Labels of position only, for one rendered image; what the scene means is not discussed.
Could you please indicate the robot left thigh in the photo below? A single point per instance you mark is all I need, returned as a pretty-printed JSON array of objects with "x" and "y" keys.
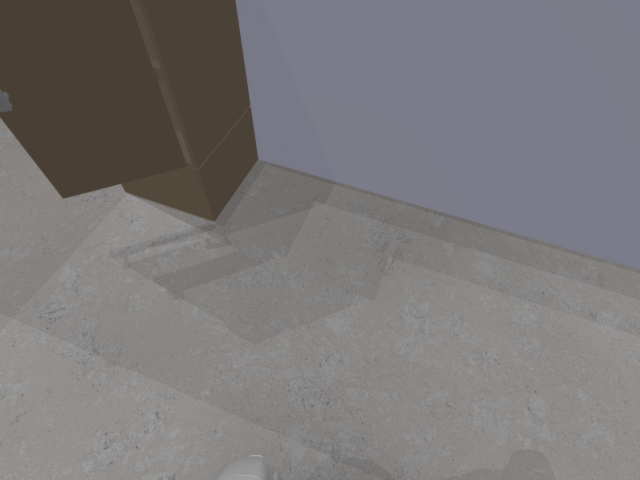
[{"x": 248, "y": 468}]

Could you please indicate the cupboard door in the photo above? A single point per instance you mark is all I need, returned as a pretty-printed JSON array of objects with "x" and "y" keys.
[{"x": 86, "y": 103}]

